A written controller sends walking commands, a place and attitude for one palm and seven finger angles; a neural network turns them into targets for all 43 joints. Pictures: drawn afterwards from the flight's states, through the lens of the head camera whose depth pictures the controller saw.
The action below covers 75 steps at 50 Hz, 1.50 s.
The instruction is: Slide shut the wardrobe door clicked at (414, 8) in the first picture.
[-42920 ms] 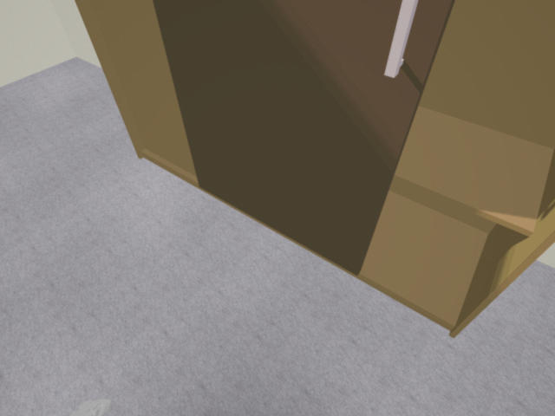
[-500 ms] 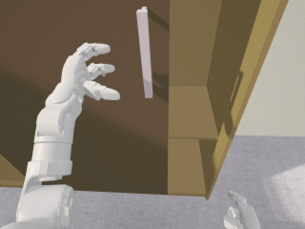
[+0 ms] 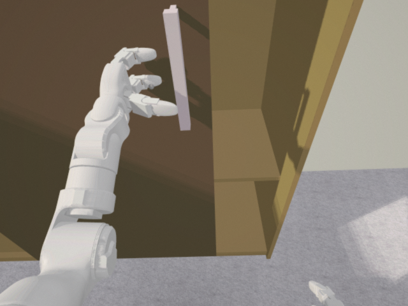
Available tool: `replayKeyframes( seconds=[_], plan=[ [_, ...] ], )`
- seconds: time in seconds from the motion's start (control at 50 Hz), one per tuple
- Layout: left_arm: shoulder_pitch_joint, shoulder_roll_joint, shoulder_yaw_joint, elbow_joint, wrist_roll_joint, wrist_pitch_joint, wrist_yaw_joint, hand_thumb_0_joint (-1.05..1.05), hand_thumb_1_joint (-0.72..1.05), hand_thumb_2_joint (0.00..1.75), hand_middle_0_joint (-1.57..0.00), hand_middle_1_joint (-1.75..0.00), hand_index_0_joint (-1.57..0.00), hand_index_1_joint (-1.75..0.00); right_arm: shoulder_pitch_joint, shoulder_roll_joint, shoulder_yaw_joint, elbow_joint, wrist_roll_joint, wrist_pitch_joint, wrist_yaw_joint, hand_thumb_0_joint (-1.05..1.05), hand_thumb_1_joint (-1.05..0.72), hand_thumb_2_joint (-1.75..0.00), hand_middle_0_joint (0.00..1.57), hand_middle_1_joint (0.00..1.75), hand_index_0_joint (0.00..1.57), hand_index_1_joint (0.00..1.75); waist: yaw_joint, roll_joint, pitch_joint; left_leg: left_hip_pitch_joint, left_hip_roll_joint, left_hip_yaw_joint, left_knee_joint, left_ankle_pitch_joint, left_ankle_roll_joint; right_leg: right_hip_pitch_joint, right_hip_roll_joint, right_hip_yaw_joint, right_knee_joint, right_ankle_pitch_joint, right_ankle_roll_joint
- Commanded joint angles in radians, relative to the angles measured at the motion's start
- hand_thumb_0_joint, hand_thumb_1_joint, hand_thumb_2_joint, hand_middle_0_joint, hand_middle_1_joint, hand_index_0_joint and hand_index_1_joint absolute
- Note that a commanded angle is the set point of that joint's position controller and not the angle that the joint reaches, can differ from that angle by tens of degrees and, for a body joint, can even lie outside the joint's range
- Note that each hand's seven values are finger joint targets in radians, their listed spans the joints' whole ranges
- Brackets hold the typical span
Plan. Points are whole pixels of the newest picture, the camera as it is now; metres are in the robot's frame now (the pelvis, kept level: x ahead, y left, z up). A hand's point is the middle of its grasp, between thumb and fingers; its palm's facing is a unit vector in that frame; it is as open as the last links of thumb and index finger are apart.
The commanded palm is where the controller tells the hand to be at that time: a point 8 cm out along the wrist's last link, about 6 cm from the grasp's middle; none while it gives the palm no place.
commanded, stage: move the hooked fingers beside the handle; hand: left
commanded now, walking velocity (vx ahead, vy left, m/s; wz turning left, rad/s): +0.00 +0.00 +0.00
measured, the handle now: (180, 74) +0.49 +0.06 +0.24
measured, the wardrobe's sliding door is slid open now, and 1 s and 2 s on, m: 0.25 0.25 0.25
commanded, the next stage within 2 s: feel for the door with the fingertips in 0.62 s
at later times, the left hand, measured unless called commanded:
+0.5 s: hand (144, 92) +0.41 +0.11 +0.25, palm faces +0.05 -1.00 +0.01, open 14.0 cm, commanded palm +0.39 +0.16 +0.25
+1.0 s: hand (162, 91) +0.42 +0.08 +0.25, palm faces +0.00 -1.00 +0.01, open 14.0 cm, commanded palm +0.39 +0.13 +0.25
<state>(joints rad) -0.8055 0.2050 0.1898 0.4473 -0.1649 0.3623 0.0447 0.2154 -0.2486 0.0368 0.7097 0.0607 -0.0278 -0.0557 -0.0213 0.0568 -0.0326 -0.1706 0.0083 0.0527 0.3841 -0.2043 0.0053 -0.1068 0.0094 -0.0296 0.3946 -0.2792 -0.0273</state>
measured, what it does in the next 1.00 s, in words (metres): stands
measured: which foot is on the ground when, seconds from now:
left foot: down 0.00-1.00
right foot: down 0.00-1.00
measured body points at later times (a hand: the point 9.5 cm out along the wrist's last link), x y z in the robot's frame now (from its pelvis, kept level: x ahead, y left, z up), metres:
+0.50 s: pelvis -0.01 +0.00 +0.00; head -0.03 -0.02 +0.45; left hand +0.40 +0.17 +0.25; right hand +0.18 -0.22 -0.09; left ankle +0.00 +0.12 -0.74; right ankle -0.04 -0.10 -0.74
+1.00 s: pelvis -0.01 +0.01 +0.00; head -0.02 -0.01 +0.45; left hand +0.41 +0.14 +0.25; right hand +0.13 -0.23 -0.11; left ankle +0.00 +0.12 -0.74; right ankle -0.04 -0.10 -0.74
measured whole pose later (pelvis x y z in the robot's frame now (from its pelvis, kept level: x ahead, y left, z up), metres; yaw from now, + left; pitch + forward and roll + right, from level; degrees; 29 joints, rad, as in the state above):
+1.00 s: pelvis -0.01 +0.01 +0.00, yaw +0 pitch -1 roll +0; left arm -0.81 0.13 0.12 0.43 -0.17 0.37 0.10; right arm 0.22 -0.24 0.03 0.73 0.06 -0.04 -0.05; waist -0.01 0.05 -0.03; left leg -0.18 0.00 0.05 0.39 -0.20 0.02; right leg -0.10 0.00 -0.03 0.39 -0.27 -0.02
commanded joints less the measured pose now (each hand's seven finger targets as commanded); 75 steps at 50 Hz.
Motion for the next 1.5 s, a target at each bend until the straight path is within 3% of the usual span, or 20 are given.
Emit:
replayKeyframes(
  seconds=[0.0,0.06,0.22,0.3,0.4,0.5,0.56,0.62,0.66,0.72,0.86,0.92,0.96,1.04,1.1,1.2,1.26,1.28,1.36,1.48],
  plan=[
    [-0.433,0.184,0.046,-0.223,-0.011,-0.07,-0.011,0.0,-0.5,0.3,-0.3,-1.2,-0.3,-1.2,-0.137,-0.106,-0.035,-0.157,0.005,-0.051,-0.002,0.0,-0.9,-0.9,0.2,0.3,0.2,0.3,0.028,-0.15,-0.295,0.161,-0.009,-0.023,0.017,0.312,0.048,0.04,-0.002,0.006,-0.03,0.479,0.016],
    [-0.43,0.218,0.068,-0.284,-0.006,-0.062,-0.009,0.0,-0.5,0.3,-0.3,-1.2,-0.3,-1.2,-0.146,-0.105,-0.035,-0.16,0.002,-0.05,-0.003,0.0,-0.9,-0.9,0.2,0.3,0.2,0.3,0.039,-0.1,-0.313,0.175,-0.012,-0.017,0.021,0.335,0.047,0.053,-0.006,0.009,-0.026,0.493,0.013],
    [-0.507,0.107,-0.038,-0.337,-0.019,-0.051,-0.008,0.0,-0.5,0.3,-0.3,-1.2,-0.3,-1.2,-0.163,-0.095,-0.031,-0.151,0.007,-0.067,-0.005,0.0,-0.9,-0.9,0.2,0.3,0.2,0.3,0.006,-0.052,-0.314,0.231,-0.008,-0.036,0.027,0.309,0.041,-0.014,0.004,0.002,-0.031,0.419,0.008],
    [-0.462,0.165,0.029,-0.291,-0.02,-0.038,0.008,0.0,-0.5,0.3,-0.3,-1.2,-0.3,-1.2,-0.167,-0.1,-0.029,-0.143,0.001,-0.061,-0.004,0.0,-0.9,-0.9,0.2,0.3,0.2,0.3,0.026,-0.108,-0.31,0.197,-0.012,-0.035,0.021,0.308,0.042,0.015,0.0,0.004,-0.031,0.436,0.01],
    [-0.455,0.174,0.035,-0.201,-0.012,-0.02,0.015,0.0,-0.5,0.3,-0.3,-1.2,-0.3,-1.2,-0.164,-0.099,-0.022,-0.14,0.002,-0.036,-0.005,0.0,-0.9,-0.9,0.2,0.3,0.2,0.3,0.019,-0.15,-0.237,0.151,-0.011,-0.031,0.005,0.248,0.042,-0.008,-0.003,0.004,-0.049,0.381,0.016],
    [-0.551,0.126,-0.021,-0.259,-0.007,-0.067,0.005,0.0,-0.5,0.3,-0.3,-1.2,-0.3,-1.2,-0.168,-0.087,-0.023,-0.155,0.003,-0.046,-0.006,0.0,-0.9,-0.9,0.2,0.3,0.2,0.3,0.004,-0.064,-0.283,0.206,-0.008,-0.035,0.014,0.264,0.042,-0.019,-0.003,0.01,-0.044,0.373,0.007],
    [-0.523,0.15,-0.002,-0.22,-0.015,-0.075,-0.001,0.0,-0.5,0.3,-0.3,-1.2,-0.3,-1.2,-0.163,-0.094,-0.022,-0.146,0.002,-0.049,-0.008,0.0,-0.9,-0.9,0.2,0.3,0.2,0.3,0.01,-0.103,-0.281,0.193,-0.007,-0.041,0.012,0.256,0.04,-0.011,-0.001,0.007,-0.047,0.358,0.007],
    [-0.559,0.111,-0.034,-0.188,-0.012,-0.066,0.0,0.0,-0.5,0.3,-0.3,-1.2,-0.3,-1.2,-0.149,-0.091,-0.024,-0.139,0.005,-0.055,-0.011,0.0,-0.9,-0.9,0.2,0.3,0.2,0.3,-0.005,-0.093,-0.263,0.19,-0.008,-0.042,0.011,0.23,0.042,-0.044,0.0,0.006,-0.053,0.334,0.011],
    [-0.535,0.16,0.013,-0.178,-0.01,-0.069,0.01,0.0,-0.5,0.3,-0.3,-1.2,-0.3,-1.2,-0.141,-0.098,-0.026,-0.133,0.0,-0.055,-0.01,0.0,-0.9,-0.9,0.2,0.3,0.2,0.3,0.013,-0.096,-0.285,0.187,-0.006,-0.045,0.008,0.241,0.04,-0.02,0.0,0.005,-0.052,0.33,0.006],
    [-0.568,0.113,-0.025,-0.205,-0.014,-0.076,0.009,0.0,-0.5,0.3,-0.3,-1.2,-0.3,-1.2,-0.142,-0.093,-0.027,-0.139,0.001,-0.063,-0.009,0.0,-0.9,-0.9,0.2,0.3,0.2,0.3,0.0,-0.087,-0.296,0.195,-0.007,-0.04,0.011,0.26,0.042,-0.019,0.0,0.007,-0.047,0.364,0.009],
    [-0.516,0.099,-0.024,-0.216,-0.007,-0.076,0.033,0.0,-0.5,0.3,-0.3,-1.2,-0.3,-1.2,-0.134,-0.095,-0.034,-0.131,-0.002,-0.068,0.002,0.0,-0.9,-0.9,0.2,0.3,0.2,0.3,0.017,-0.111,-0.296,0.188,-0.003,-0.041,0.012,0.291,0.038,-0.001,0.005,-0.003,-0.041,0.379,0.006],
    [-0.535,0.055,-0.049,-0.265,-0.004,-0.065,0.057,0.0,-0.5,0.3,-0.3,-1.2,-0.3,-1.2,-0.14,-0.088,-0.036,-0.137,-0.003,-0.073,0.007,0.0,-0.9,-0.9,0.2,0.3,0.2,0.3,0.014,-0.072,-0.313,0.208,-0.003,-0.042,0.014,0.298,0.035,-0.016,0.008,-0.002,-0.036,0.378,0.005],
    [-0.52,0.077,-0.03,-0.228,-0.001,-0.055,0.074,0.0,-0.5,0.3,-0.3,-1.2,-0.3,-1.2,-0.137,-0.093,-0.035,-0.122,-0.007,-0.063,0.006,0.0,-0.9,-0.9,0.2,0.3,0.2,0.3,0.017,-0.125,-0.288,0.186,0.0,-0.039,0.009,0.286,0.036,-0.009,0.008,-0.004,-0.043,0.363,0.007],
    [-0.56,0.025,-0.065,-0.257,0.008,-0.054,0.1,0.0,-0.5,0.3,-0.3,-1.2,-0.3,-1.2,-0.144,-0.082,-0.036,-0.128,-0.009,-0.064,0.011,0.0,-0.9,-0.9,0.2,0.3,0.2,0.3,0.008,-0.107,-0.307,0.206,-0.001,-0.038,0.013,0.293,0.036,-0.019,0.009,0.0,-0.037,0.371,0.007],
    [-0.549,0.093,0.002,-0.207,0.011,-0.052,0.117,0.0,-0.5,0.3,-0.3,-1.2,-0.3,-1.2,-0.134,-0.088,-0.037,-0.116,-0.016,-0.05,0.007,0.0,-0.9,-0.9,0.2,0.3,0.2,0.3,0.017,-0.158,-0.304,0.175,-0.004,-0.031,0.008,0.285,0.039,0.011,0.006,0.005,-0.041,0.389,0.013],
    [-0.619,0.021,-0.072,-0.178,0.024,-0.068,0.11,0.0,-0.5,0.3,-0.3,-1.2,-0.3,-1.2,-0.125,-0.08,-0.035,-0.114,-0.014,-0.05,0.006,0.0,-0.9,-0.9,0.2,0.3,0.2,0.3,-0.007,-0.102,-0.286,0.194,-0.005,-0.029,0.013,0.277,0.039,-0.019,0.003,0.008,-0.045,0.388,0.011],
    [-0.584,0.067,-0.03,-0.098,0.014,-0.066,0.1,0.0,-0.5,0.3,-0.3,-1.2,-0.3,-1.2,-0.116,-0.092,-0.037,-0.104,-0.015,-0.042,0.0,0.0,-0.9,-0.9,0.2,0.3,0.2,0.3,0.002,-0.17,-0.273,0.159,-0.006,-0.027,0.006,0.261,0.041,0.001,-0.001,0.009,-0.051,0.383,0.014],
    [-0.63,0.047,-0.048,-0.119,0.015,-0.074,0.097,0.0,-0.5,0.3,-0.3,-1.2,-0.3,-1.2,-0.114,-0.088,-0.034,-0.106,-0.014,-0.046,0.001,0.0,-0.9,-0.9,0.2,0.3,0.2,0.3,-0.005,-0.118,-0.277,0.165,-0.01,-0.025,0.005,0.258,0.041,-0.007,-0.004,0.014,-0.048,0.393,0.014],
    [-0.634,0.063,-0.038,-0.057,0.02,-0.087,0.101,0.0,-0.5,0.3,-0.3,-1.2,-0.3,-1.2,-0.093,-0.093,-0.038,-0.096,-0.015,-0.046,-0.001,0.0,-0.9,-0.9,0.2,0.3,0.2,0.3,-0.008,-0.165,-0.272,0.151,-0.007,-0.031,0.007,0.247,0.043,-0.011,-0.003,0.01,-0.051,0.373,0.016],
    [-0.701,0.068,-0.041,-0.056,0.025,-0.118,0.094,0.0,-0.5,0.3,-0.3,-1.2,-0.3,-1.2,-0.07,-0.094,-0.043,-0.09,-0.014,-0.059,-0.003,0.0,-0.9,-0.9,0.2,0.3,0.2,0.3,-0.018,-0.134,-0.292,0.157,-0.011,-0.029,0.016,0.263,0.046,-0.014,-0.003,0.014,-0.045,0.405,0.016]
  ],
)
